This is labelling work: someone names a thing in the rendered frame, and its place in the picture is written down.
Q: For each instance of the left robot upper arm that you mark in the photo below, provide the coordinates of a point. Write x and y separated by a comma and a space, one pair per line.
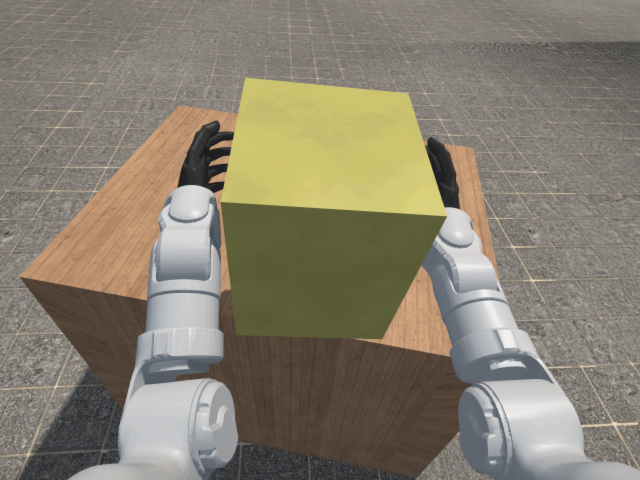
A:
181, 430

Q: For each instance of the robot right forearm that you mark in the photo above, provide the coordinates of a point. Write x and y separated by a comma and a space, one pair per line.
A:
487, 344

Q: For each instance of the carton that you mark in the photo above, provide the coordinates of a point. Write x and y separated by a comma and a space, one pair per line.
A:
329, 206

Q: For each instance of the right robot upper arm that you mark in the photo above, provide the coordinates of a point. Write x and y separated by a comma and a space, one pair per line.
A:
527, 430

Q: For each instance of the right robot hand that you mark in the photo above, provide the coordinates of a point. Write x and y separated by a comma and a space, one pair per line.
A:
444, 173

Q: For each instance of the robot left forearm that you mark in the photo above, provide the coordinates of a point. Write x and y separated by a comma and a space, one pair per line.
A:
182, 333

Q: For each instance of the pedestal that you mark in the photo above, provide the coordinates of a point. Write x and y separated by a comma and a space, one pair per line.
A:
387, 404

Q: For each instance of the left robot hand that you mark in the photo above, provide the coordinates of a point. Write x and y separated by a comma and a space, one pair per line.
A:
195, 169

